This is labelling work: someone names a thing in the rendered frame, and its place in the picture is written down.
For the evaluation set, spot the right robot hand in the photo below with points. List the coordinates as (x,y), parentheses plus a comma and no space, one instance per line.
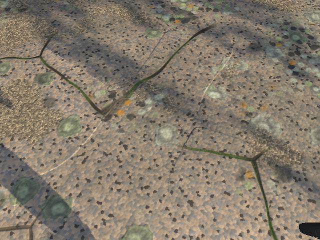
(310,229)

